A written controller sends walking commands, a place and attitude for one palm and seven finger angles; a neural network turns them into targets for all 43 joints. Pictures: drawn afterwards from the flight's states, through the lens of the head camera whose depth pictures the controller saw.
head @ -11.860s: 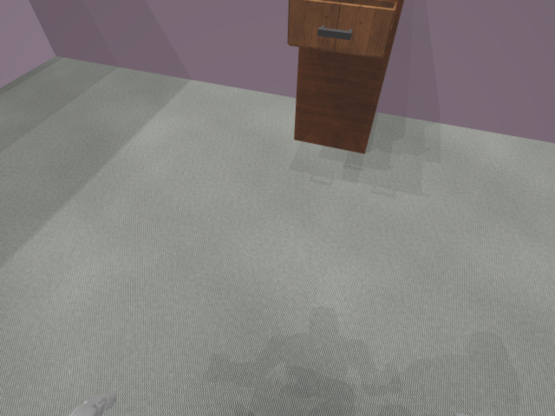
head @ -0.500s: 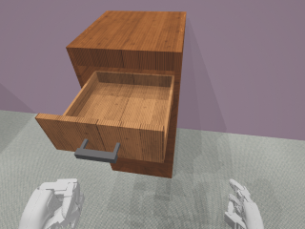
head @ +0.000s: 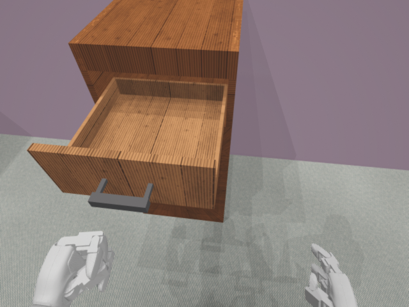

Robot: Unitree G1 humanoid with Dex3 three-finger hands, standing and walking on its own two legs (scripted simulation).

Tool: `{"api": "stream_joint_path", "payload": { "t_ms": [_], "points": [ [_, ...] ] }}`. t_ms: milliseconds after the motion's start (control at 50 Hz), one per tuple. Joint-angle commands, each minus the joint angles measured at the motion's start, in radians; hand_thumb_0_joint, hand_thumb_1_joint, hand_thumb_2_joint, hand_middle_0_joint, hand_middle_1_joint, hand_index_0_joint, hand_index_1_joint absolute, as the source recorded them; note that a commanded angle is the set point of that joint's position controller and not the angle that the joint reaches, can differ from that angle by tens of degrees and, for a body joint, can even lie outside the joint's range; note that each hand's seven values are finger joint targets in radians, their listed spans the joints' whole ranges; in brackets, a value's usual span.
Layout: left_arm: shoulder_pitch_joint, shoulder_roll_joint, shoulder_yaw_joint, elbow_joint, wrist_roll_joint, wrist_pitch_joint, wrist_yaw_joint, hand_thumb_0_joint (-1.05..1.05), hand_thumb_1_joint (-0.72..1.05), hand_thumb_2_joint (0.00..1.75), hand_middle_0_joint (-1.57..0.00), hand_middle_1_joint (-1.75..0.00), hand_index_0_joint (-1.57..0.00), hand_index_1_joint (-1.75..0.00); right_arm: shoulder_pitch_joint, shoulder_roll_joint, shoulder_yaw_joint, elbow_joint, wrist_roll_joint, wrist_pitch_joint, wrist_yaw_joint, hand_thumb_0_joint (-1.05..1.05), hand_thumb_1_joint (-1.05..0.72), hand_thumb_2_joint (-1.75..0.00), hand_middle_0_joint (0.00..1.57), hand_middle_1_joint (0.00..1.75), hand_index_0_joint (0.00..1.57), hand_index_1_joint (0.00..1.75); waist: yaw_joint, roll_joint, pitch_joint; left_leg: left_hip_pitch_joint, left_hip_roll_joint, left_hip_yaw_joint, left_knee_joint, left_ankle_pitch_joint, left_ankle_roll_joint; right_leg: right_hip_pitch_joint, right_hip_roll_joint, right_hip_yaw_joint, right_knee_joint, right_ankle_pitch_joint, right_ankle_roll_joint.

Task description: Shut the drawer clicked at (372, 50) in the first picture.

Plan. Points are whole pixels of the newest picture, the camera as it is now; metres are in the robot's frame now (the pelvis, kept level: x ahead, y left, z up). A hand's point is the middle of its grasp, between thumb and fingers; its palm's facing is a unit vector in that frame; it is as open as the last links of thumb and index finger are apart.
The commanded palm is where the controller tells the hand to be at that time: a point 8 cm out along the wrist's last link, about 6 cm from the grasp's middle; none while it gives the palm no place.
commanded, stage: bring the fist close to the handle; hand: left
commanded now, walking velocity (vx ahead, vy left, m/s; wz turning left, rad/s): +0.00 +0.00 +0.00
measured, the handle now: (123, 193) +0.33 +0.19 +0.03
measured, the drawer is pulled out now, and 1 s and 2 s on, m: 0.29 0.29 0.22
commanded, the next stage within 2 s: push the drawer shut in 0.88 s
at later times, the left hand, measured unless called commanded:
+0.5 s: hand (132, 254) +0.21 +0.15 +0.02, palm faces -0.10 -0.99 -0.03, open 3.3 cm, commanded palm +0.19 +0.20 +0.03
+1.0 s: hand (129, 253) +0.21 +0.15 +0.03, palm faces -0.04 -1.00 -0.07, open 3.3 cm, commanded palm +0.20 +0.21 +0.03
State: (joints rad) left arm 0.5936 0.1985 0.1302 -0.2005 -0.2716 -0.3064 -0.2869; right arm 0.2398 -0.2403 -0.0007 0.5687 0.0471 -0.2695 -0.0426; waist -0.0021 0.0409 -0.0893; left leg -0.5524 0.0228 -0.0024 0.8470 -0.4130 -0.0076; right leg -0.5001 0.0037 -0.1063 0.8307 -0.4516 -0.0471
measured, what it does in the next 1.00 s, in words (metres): stands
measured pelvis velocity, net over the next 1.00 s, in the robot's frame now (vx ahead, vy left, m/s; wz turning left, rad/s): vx -0.01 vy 0.00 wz -0.01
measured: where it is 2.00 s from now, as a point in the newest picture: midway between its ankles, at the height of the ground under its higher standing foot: outside the picture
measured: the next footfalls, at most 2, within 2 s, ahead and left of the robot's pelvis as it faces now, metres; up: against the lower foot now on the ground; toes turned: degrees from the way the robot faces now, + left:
none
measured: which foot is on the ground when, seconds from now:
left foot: down 0.00-1.00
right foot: down 0.00-1.00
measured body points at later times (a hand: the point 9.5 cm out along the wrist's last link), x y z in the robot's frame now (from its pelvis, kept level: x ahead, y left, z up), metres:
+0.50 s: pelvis -0.01 +0.02 -0.03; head +0.05 +0.02 +0.41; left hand +0.21 +0.20 +0.03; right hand +0.16 -0.21 -0.11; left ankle +0.01 +0.13 -0.70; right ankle -0.02 -0.09 -0.70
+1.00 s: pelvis -0.01 +0.00 -0.04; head +0.05 +0.00 +0.41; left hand +0.21 +0.20 +0.04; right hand +0.16 -0.24 -0.11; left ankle +0.01 +0.13 -0.70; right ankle -0.02 -0.09 -0.70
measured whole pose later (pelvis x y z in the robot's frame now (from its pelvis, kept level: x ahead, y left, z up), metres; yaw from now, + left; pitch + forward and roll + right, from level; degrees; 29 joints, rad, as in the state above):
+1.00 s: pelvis -0.01 +0.00 -0.04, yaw -1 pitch +14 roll -1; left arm 0.47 0.20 0.04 -0.16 -0.19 -0.38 -0.12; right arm 0.25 -0.24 0.01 0.46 0.02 -0.10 -0.02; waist -0.03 0.04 -0.14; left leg -0.81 0.03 0.00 1.08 -0.50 0.00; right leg -0.76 0.00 -0.11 1.06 -0.54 -0.05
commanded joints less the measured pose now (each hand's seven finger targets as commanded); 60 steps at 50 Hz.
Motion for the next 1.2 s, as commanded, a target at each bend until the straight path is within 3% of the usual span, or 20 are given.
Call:
{"api": "stream_joint_path", "payload": {
  "t_ms": [0, 20, 80, 120, 200, 320, 420, 500, 560, 600, 640, 700, 720, 820, 880, 920, 1000, 1020, 1120, 1180],
  "points": [
    [-0.036, 0.087, 0.027, -0.185, -0.003, -0.091, 0.014, 0.00, 0.90, 0.90, -1.40, -1.60, -1.40, -1.60, -0.091, -0.103, -0.046, -0.169, -0.002, -0.056, 0.001, 0.00, -0.90, -0.90, 0.20, 0.30, 0.20, 0.30, -0.017, -0.052, -0.102, 0.046, -0.033, -0.007, -0.055, 0.217, 0.040, -0.002, -0.019, 0.083, -0.132, 0.270, 0.051],
    [-0.064, 0.101, 0.032, -0.179, 0.006, -0.100, 0.022, 0.00, 0.90, 0.90, -1.40, -1.60, -1.40, -1.60, -0.092, -0.107, -0.046, -0.162, -0.005, -0.050, -0.001, 0.00, -0.90, -0.90, 0.20, 0.30, 0.20, 0.30, -0.025, -0.075, -0.090, 0.030, -0.031, -0.012, -0.049, 0.206, 0.043, -0.016, -0.014, 0.082, -0.127, 0.243, 0.048],
    [-0.088, 0.079, 0.002, -0.181, 0.016, -0.117, 0.034, 0.00, 0.90, 0.90, -1.40, -1.60, -1.40, -1.60, -0.089, -0.109, -0.044, -0.179, -0.008, -0.044, 0.002, 0.00, -0.90, -0.90, 0.20, 0.30, 0.20, 0.30, -0.020, -0.020, -0.112, 0.019, -0.029, -0.018, -0.045, 0.163, 0.038, -0.060, -0.009, 0.064, -0.092, 0.167, 0.038],
    [-0.102, 0.084, 0.000, -0.169, 0.027, -0.120, 0.053, 0.00, 0.90, 0.90, -1.40, -1.60, -1.40, -1.60, -0.088, -0.111, -0.043, -0.178, -0.011, -0.036, 0.002, 0.00, -0.90, -0.90, 0.20, 0.30, 0.20, 0.30, -0.023, -0.036, -0.122, 0.008, -0.024, -0.022, -0.034, 0.155, 0.040, -0.077, -0.004, 0.060, -0.077, 0.154, 0.037],
    [-0.133, 0.051, -0.047, -0.200, 0.041, -0.125, 0.085, 0.00, 0.90, 0.90, -1.40, -1.60, -1.40, -1.60, -0.072, -0.111, -0.041, -0.200, -0.015, -0.022, 0.009, 0.00, -0.90, -0.90, 0.20, 0.30, 0.20, 0.30, -0.021, 0.009, -0.198, 0.018, -0.019, -0.035, -0.021, 0.178, 0.034, -0.105, -0.001, 0.034, -0.015, 0.169, 0.030],
    [-0.144, 0.042, -0.080, -0.133, 0.089, -0.098, 0.136, 0.00, 0.90, 0.90, -1.40, -1.60, -1.40, -1.60, -0.060, -0.117, -0.042, -0.216, -0.022, 0.027, 0.016, 0.00, -0.90, -0.90, 0.20, 0.30, 0.20, 0.30, -0.032, -0.038, -0.180, -0.042, -0.009, -0.043, 0.011, 0.177, 0.032, -0.157, 0.004, 0.028, 0.028, 0.161, 0.029],
    [-0.217, 0.041, -0.094, -0.127, 0.110, -0.103, 0.169, 0.00, 0.90, 0.90, -1.40, -1.60, -1.40, -1.60, -0.049, -0.120, -0.037, -0.237, -0.028, 0.057, 0.021, 0.00, -0.90, -0.90, 0.20, 0.30, 0.20, 0.30, -0.036, -0.033, -0.189, -0.080, -0.006, -0.047, 0.041, 0.155, 0.028, -0.202, 0.005, 0.029, 0.065, 0.136, 0.025],
    [-0.208, 0.041, -0.094, -0.191, 0.103, -0.129, 0.188, 0.00, 0.90, 0.90, -1.40, -1.60, -1.40, -1.60, -0.040, -0.112, -0.038, -0.260, -0.030, 0.068, 0.028, 0.00, -0.90, -0.90, 0.20, 0.30, 0.20, 0.30, -0.015, 0.013, -0.285, -0.054, -0.007, -0.039, 0.060, 0.217, 0.025, -0.174, 0.002, 0.035, 0.091, 0.188, 0.020],
    [-0.166, 0.039, -0.100, -0.221, 0.106, -0.125, 0.198, 0.00, 0.90, 0.90, -1.40, -1.60, -1.40, -1.60, -0.033, -0.108, -0.040, -0.269, -0.026, 0.082, 0.030, 0.00, -0.90, -0.90, 0.20, 0.30, 0.20, 0.30, -0.015, 0.014, -0.306, -0.035, -0.005, -0.035, 0.062, 0.260, 0.026, -0.155, 0.005, 0.036, 0.090, 0.226, 0.021],
    [-0.158, 0.029, -0.120, -0.214, 0.107, -0.111, 0.198, 0.00, 0.90, 0.90, -1.40, -1.60, -1.40, -1.60, -0.029, -0.108, -0.039, -0.269, -0.024, 0.090, 0.031, 0.00, -0.90, -0.90, 0.20, 0.30, 0.20, 0.30, -0.025, 0.008, -0.288, -0.047, -0.005, -0.035, 0.062, 0.251, 0.026, -0.154, 0.004, 0.035, 0.083, 0.225, 0.023],
    [-0.137, 0.020, -0.121, -0.163, 0.112, -0.091, 0.197, 0.00, 0.90, 0.90, -1.40, -1.60, -1.40, -1.60, -0.028, -0.112, -0.040, -0.267, -0.022, 0.104, 0.028, 0.00, -0.90, -0.90, 0.20, 0.30, 0.20, 0.30, -0.038, -0.055, -0.240, -0.086, -0.007, -0.033, 0.065, 0.209, 0.029, -0.164, 0.009, 0.035, 0.073, 0.210, 0.027],
    [-0.138, 0.009, -0.138, -0.149, 0.110, -0.077, 0.182, 0.00, 0.90, 0.90, -1.40, -1.60, -1.40, -1.60, -0.034, -0.116, -0.039, -0.280, -0.018, 0.113, 0.026, 0.00, -0.90, -0.90, 0.20, 0.30, 0.20, 0.30, -0.045, -0.062, -0.190, -0.116, -0.012, -0.032, 0.063, 0.142, 0.031, -0.184, 0.006, 0.037, 0.058, 0.158, 0.029],
    [-0.150, 0.034, -0.117, -0.140, 0.112, -0.076, 0.185, 0.00, 0.90, 0.90, -1.40, -1.60, -1.40, -1.60, -0.037, -0.118, -0.040, -0.275, -0.019, 0.117, 0.021, 0.00, -0.90, -0.90, 0.20, 0.30, 0.20, 0.30, -0.048, -0.082, -0.183, -0.130, -0.013, -0.032, 0.067, 0.129, 0.034, -0.181, 0.006, 0.044, 0.053, 0.147, 0.030],
    [-0.183, 0.099, -0.041, -0.205, 0.096, -0.124, 0.189, 0.00, 0.90, 0.90, -1.40, -1.60, -1.40, -1.60, -0.035, -0.113, -0.038, -0.274, -0.022, 0.116, 0.012, 0.00, -0.90, -0.90, 0.20, 0.30, 0.20, 0.30, -0.032, -0.038, -0.231, -0.125, -0.019, -0.015, 0.086, 0.138, 0.037, -0.148, 0.003, 0.070, 0.049, 0.159, 0.027],
    [-0.175, 0.079, -0.050, -0.224, 0.077, -0.149, 0.185, 0.00, 0.90, 0.90, -1.40, -1.60, -1.40, -1.60, -0.033, -0.102, -0.036, -0.269, -0.022, 0.107, 0.015, 0.00, -0.90, -0.90, 0.20, 0.30, 0.20, 0.30, -0.029, 0.010, -0.258, -0.105, -0.021, -0.011, 0.092, 0.168, 0.035, -0.139, 0.002, 0.072, 0.054, 0.196, 0.027],
    [-0.155, 0.094, -0.032, -0.172, 0.077, -0.145, 0.177, 0.00, 0.90, 0.90, -1.40, -1.60, -1.40, -1.60, -0.032, -0.108, -0.039, -0.255, -0.020, 0.109, 0.014, 0.00, -0.90, -0.90, 0.20, 0.30, 0.20, 0.30, -0.041, -0.024, -0.231, -0.129, -0.019, -0.009, 0.101, 0.163, 0.037, -0.138, 0.002, 0.082, 0.038, 0.198, 0.031],
    [-0.206, 0.066, -0.079, -0.120, 0.071, -0.120, 0.135, 0.00, 0.90, 0.90, -1.40, -1.60, -1.40, -1.60, -0.031, -0.118, -0.036, -0.252, -0.016, 0.106, 0.014, 0.00, -0.90, -0.90, 0.20, 0.30, 0.20, 0.30, -0.063, -0.018, -0.202, -0.145, -0.023, -0.012, 0.107, 0.131, 0.036, -0.163, -0.006, 0.094, 0.025, 0.173, 0.037],
    [-0.223, 0.082, -0.065, -0.100, 0.073, -0.114, 0.133, 0.00, 0.90, 0.90, -1.40, -1.60, -1.40, -1.60, -0.030, -0.123, -0.038, -0.245, -0.017, 0.108, 0.011, 0.00, -0.90, -0.90, 0.20, 0.30, 0.20, 0.30, -0.070, -0.056, -0.192, -0.159, -0.020, -0.014, 0.115, 0.130, 0.040, -0.162, -0.007, 0.104, 0.017, 0.170, 0.041],
    [-0.364, 0.143, 0.005, -0.075, 0.057, -0.115, 0.130, 0.00, 0.90, 0.90, -1.40, -1.60, -1.40, -1.60, -0.031, -0.130, -0.034, -0.234, -0.019, 0.105, -0.002, 0.00, -0.90, -0.90, 0.20, 0.30, 0.20, 0.30, -0.064, -0.069, -0.210, -0.183, -0.022, -0.005, 0.126, 0.107, 0.041, -0.139, -0.016, 0.140, -0.006, 0.122, 0.047],
    [-0.389, 0.136, 0.026, -0.062, 0.046, -0.128, 0.140, 0.00, 0.90, 0.90, -1.40, -1.60, -1.40, -1.60, -0.029, -0.122, -0.033, -0.227, -0.018, 0.097, 0.001, 0.00, -0.90, -0.90, 0.20, 0.30, 0.20, 0.30, -0.043, -0.018, -0.261, -0.141, -0.023, -0.003, 0.107, 0.153, 0.038, -0.103, -0.014, 0.124, 0.010, 0.189, 0.041]
  ]
}}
